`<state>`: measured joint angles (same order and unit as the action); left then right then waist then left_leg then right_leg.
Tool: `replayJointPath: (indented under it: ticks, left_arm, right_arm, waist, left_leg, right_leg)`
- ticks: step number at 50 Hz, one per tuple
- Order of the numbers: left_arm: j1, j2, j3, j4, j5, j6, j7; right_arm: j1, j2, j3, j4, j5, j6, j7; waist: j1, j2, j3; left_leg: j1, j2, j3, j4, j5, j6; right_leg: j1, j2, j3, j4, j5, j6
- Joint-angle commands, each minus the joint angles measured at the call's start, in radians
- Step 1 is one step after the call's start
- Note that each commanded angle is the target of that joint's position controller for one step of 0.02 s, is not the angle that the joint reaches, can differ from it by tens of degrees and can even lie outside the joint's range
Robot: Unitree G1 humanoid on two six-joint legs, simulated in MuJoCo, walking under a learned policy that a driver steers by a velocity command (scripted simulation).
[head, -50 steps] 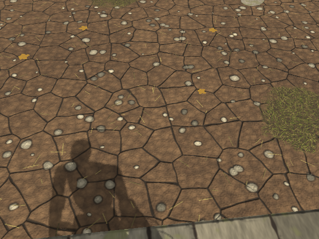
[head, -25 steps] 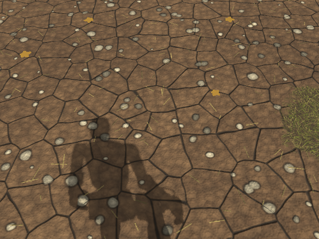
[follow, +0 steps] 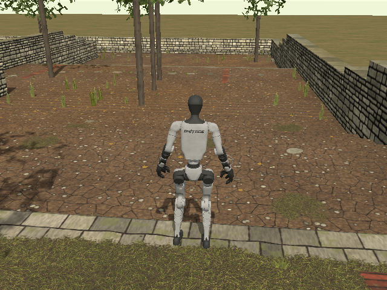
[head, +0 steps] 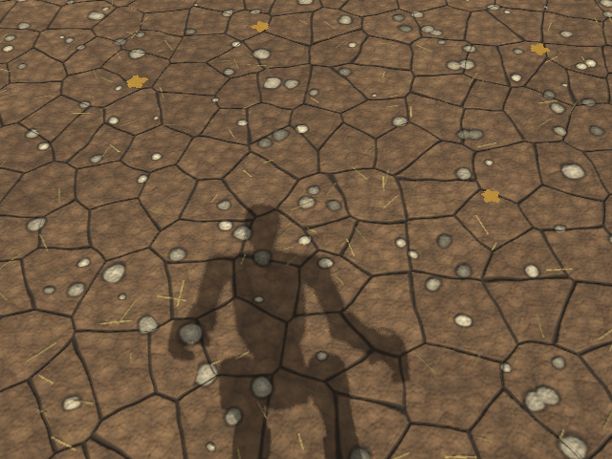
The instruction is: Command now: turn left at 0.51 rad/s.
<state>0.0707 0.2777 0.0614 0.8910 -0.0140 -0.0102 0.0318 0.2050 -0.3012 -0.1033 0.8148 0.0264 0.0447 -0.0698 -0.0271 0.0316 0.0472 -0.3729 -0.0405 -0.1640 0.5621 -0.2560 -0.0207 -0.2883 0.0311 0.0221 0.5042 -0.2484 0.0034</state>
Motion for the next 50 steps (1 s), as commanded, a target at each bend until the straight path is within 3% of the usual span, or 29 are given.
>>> replayJointPath:
  ticks: [1,2,3,4,5,8,11,14,18,21,23,24,25,26,27,28,29,31,33,34,36,37,38,39,41,42,45,47,50]
  left_arm:
    - [0.141,0.219,0.044,-0.034,0.067,0.011,-0.003]
    - [0.083,0.186,0.037,-0.069,0.066,0.002,-0.004]
    - [0.041,0.146,0.028,-0.077,0.05,-0.006,-0.005]
    - [0.028,0.126,0.022,-0.085,0.029,-0.012,-0.004]
    - [0.043,0.108,0.017,-0.077,0.009,-0.017,0.0]
    - [0.162,0.101,0.014,-0.024,0.012,-0.039,0.002]
    - [0.21,0.132,0.023,0.001,0.008,-0.06,-0.004]
    - [0.231,0.161,0.032,0.01,0.003,-0.067,-0.01]
    - [0.265,0.19,0.04,0.037,-0.003,-0.061,-0.019]
    - [0.283,0.192,0.041,0.057,-0.016,-0.044,-0.026]
    - [0.266,0.183,0.037,0.063,-0.017,-0.037,-0.03]
    - [0.243,0.159,0.026,0.059,-0.01,-0.039,-0.032]
    - [0.234,0.097,0.003,0.039,0.009,-0.044,-0.033]
    - [0.289,0.017,-0.017,0.001,0.008,-0.065,-0.036]
    - [0.259,0.135,0.016,0.01,-0.021,-0.079,-0.036]
    - [0.24,0.175,0.032,0.006,-0.044,-0.082,-0.038]
    - [0.249,0.163,0.035,0.023,-0.044,-0.072,-0.036]
    - [0.258,0.133,0.039,0.028,-0.029,-0.048,-0.034]
    - [0.259,0.102,0.038,0.018,-0.032,-0.022,-0.037]
    - [0.26,0.077,0.033,0.015,-0.017,-0.012,-0.038]
    - [0.265,0.067,0.035,0.006,-0.008,-0.001,-0.043]
    - [0.277,0.066,0.04,0.008,-0.003,0.003,-0.045]
    - [0.257,0.074,0.044,-0.005,-0.008,0.005,-0.047]
    - [0.187,0.102,0.061,-0.036,-0.028,-0.009,-0.051]
    - [0.094,0.091,0.062,-0.067,-0.022,-0.028,-0.058]
    - [0.052,0.087,0.063,-0.093,-0.015,-0.034,-0.062]
    - [0.01,0.047,0.051,-0.117,0.007,-0.033,-0.083]
    - [-0.041,0.037,0.045,-0.146,0.0,-0.03,-0.101]
    - [-0.143,0.024,0.033,-0.199,-0.003,-0.025,-0.132]
  right_arm:
    - [0.038,-0.044,-0.012,-0.108,-0.013,-0.019,0.004]
    - [0.038,-0.139,-0.037,-0.088,-0.008,-0.027,0.009]
    - [0.036,-0.161,-0.047,-0.073,0.0,-0.025,0.01]
    - [0.051,-0.14,-0.044,-0.051,-0.003,-0.018,0.004]
    - [0.047,-0.117,-0.037,-0.054,-0.009,-0.017,0.006]
    - [0.011,-0.074,-0.021,-0.064,0.001,-0.047,0.025]
    - [-0.06,-0.065,-0.009,-0.094,-0.008,-0.079,0.037]
    - [-0.126,-0.036,0.01,-0.124,-0.009,-0.096,0.053]
    - [-0.191,-0.03,0.019,-0.155,-0.002,-0.11,0.076]
    - [-0.18,-0.04,0.019,-0.168,0.007,-0.114,0.093]
    - [-0.056,-0.054,0.007,-0.13,0.004,-0.118,0.1]
    - [0.093,-0.092,-0.017,-0.086,0.011,-0.118,0.096]
    - [0.262,-0.179,-0.046,-0.053,0.007,-0.117,0.084]
    - [0.278,-0.257,-0.054,-0.061,-0.009,-0.119,0.09]
    - [0.237,-0.157,-0.027,-0.071,-0.016,-0.13,0.099]
    - [0.164,-0.11,-0.01,-0.084,-0.019,-0.139,0.103]
    - [0.107,-0.069,0.001,-0.093,-0.015,-0.147,0.112]
    - [0.04,-0.031,0.01,-0.09,-0.017,-0.155,0.111]
    - [0.052,-0.034,0.005,-0.069,-0.023,-0.161,0.1]
    - [0.085,-0.054,-0.007,-0.048,-0.035,-0.161,0.095]
    - [0.114,-0.066,-0.012,-0.034,-0.038,-0.164,0.089]
    - [0.133,-0.074,-0.015,-0.013,-0.042,-0.17,0.082]
    - [0.137,-0.059,-0.009,-0.006,-0.041,-0.173,0.079]
    - [0.115,-0.036,0.001,-0.011,-0.039,-0.181,0.067]
    - [0.171,-0.042,-0.002,0.013,-0.035,-0.187,0.049]
    - [0.16,-0.055,-0.004,0.015,-0.034,-0.184,0.032]
    - [0.226,-0.052,-0.003,0.039,-0.036,-0.179,0.005]
    - [0.268,-0.044,0.001,0.045,-0.029,-0.179,-0.003]
    - [0.316,-0.041,-0.001,0.038,-0.029,-0.167,-0.005]
  waist:
    - [0.034,-0.349,-0.164]
    - [0.017,-0.199,-0.133]
    - [0.006,-0.142,-0.096]
    - [0.004,-0.134,-0.075]
    - [0.014,-0.157,-0.046]
    - [0.052,-0.158,0.001]
    - [0.075,-0.142,0.023]
    - [0.101,-0.148,0.026]
    - [0.122,-0.147,0.028]
    - [0.102,-0.156,0.032]
    - [0.025,-0.151,-0.02]
    - [-0.052,-0.125,-0.079]
    - [-0.117,0.031,-0.203]
    - [-0.068,0.292,-0.27]
    - [-0.074,0.183,-0.201]
    - [-0.042,0.15,-0.113]
    - [-0.011,0.098,-0.085]
    - [0.024,0.1,-0.034]
    - [0.039,0.07,-0.022]
    - [0.036,0.054,-0.037]
    - [0.038,-0.002,-0.045]
    - [0.043,0.01,-0.051]
    - [0.039,0.01,-0.034]
    - [0.055,0.024,0.012]
    - [0.017,0.035,0.057]
    - [0.027,0.018,0.098]
    - [-0.009,0.01,0.086]
    - [-0.028,0.034,0.104]
    - [-0.075,0.009,0.145]
  left_leg:
    - [-0.274,-0.073,-0.021,0.382,-0.43,0.011]
    - [-0.286,-0.012,-0.049,0.514,-0.34,0.006]
    - [-0.306,0.002,-0.031,0.537,-0.245,0.007]
    - [-0.325,0.018,-0.019,0.546,-0.177,0.004]
    - [-0.353,0.026,-0.018,0.564,-0.115,-0.003]
    - [-0.386,0.042,0.008,0.503,-0.007,-0.004]
    - [-0.417,0.096,0.048,0.347,0.06,-0.009]
    - [-0.344,0.133,0.115,0.194,0.096,-0.013]
    - [-0.2,0.108,0.18,0.054,0.098,0.008]
    - [-0.122,0.1,0.196,-0.013,0.075,0.05]
    - [0.097,0.074,0.219,-0.036,0.131,0.081]
    - [0.276,0.068,0.202,-0.066,0.105,0.112]
    - [0.501,0.244,-0.013,-0.129,0.016,0.18]
    - [0.683,0.44,-0.439,-0.271,-0.194,0.321]
    - [0.593,0.436,-0.445,-0.321,-0.229,0.313]
    - [0.496,0.401,-0.298,-0.326,-0.131,0.269]
    - [0.42,0.355,-0.18,-0.343,-0.033,0.24]
    - [0.319,0.299,-0.015,-0.384,0.119,0.195]
    - [0.305,0.283,0.047,-0.395,0.278,0.193]
    - [0.309,0.284,0.082,-0.387,0.367,0.208]
    - [0.312,0.286,0.128,-0.382,0.377,0.232]
    - [0.328,0.317,0.122,-0.357,0.384,0.238]
    - [0.332,0.321,0.132,-0.354,0.373,0.235]
    - [0.365,0.306,0.148,-0.369,0.219,0.18]
    - [0.416,0.315,0.165,-0.357,0.21,0.154]
    - [0.313,0.264,0.242,-0.361,0.187,0.136]
    - [0.297,0.275,0.303,-0.251,0.153,0.141]
    - [0.32,0.302,0.298,-0.193,0.157,0.144]
    - [0.444,0.34,0.306,-0.062,0.184,0.124]
  right_leg:
    - [0.235,-0.484,0.481,-0.212,0.445,-0.247]
    - [0.223,-0.45,0.426,-0.24,0.279,-0.263]
    - [0.204,-0.369,0.337,-0.248,0.09,-0.215]
    - [0.212,-0.312,0.287,-0.272,-0.101,-0.175]
    - [0.219,-0.297,0.276,-0.297,-0.169,-0.168]
    - [0.255,-0.279,0.245,-0.365,-0.229,-0.184]
    - [0.313,-0.29,0.22,-0.388,-0.15,-0.197]
    - [0.28,-0.29,0.172,-0.402,-0.079,-0.205]
    - [0.22,-0.276,0.1,-0.383,0.017,-0.207]
    - [0.217,-0.307,0.098,-0.345,0.036,-0.202]
    - [0.139,-0.303,0.071,-0.261,0.081,-0.182]
    - [0.076,-0.259,0.024,-0.117,0.167,-0.151]
    - [-0.054,-0.171,-0.075,0.238,0.071,-0.098]
    - [-0.382,-0.018,-0.051,0.56,-0.286,-0.06]
    - [-0.469,-0.052,0.075,0.689,-0.28,-0.077]
    - [-0.471,-0.091,0.104,0.711,-0.188,-0.094]
    - [-0.424,-0.127,0.11,0.69,-0.106,-0.088]
    - [-0.357,-0.161,0.129,0.609,0.008,-0.07]
    - [-0.367,-0.148,0.138,0.58,0.051,-0.061]
    - [-0.373,-0.135,0.125,0.59,0.071,-0.046]
    - [-0.413,-0.123,0.123,0.586,0.145,-0.027]
    - [-0.444,-0.135,0.146,0.618,0.184,-0.03]
    - [-0.489,-0.134,0.161,0.629,0.209,-0.032]
    - [-0.554,-0.137,0.206,0.524,0.271,-0.046]
    - [-0.627,-0.116,0.196,0.443,0.346,-0.056]
    - [-0.554,-0.094,0.161,0.299,0.458,-0.047]
    - [-0.492,-0.076,0.101,0.216,0.626,-0.055]
    - [-0.517,-0.069,0.096,0.204,0.639,-0.072]
    - [-0.65,-0.075,0.069,0.143,0.609,-0.082]
